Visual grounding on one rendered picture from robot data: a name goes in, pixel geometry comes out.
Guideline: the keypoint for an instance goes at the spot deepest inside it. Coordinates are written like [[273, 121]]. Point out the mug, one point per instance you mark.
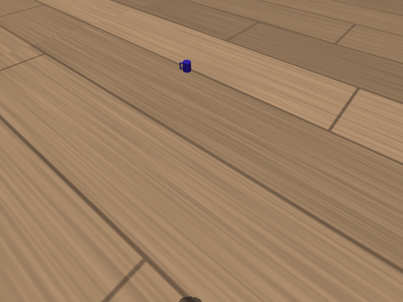
[[186, 66]]

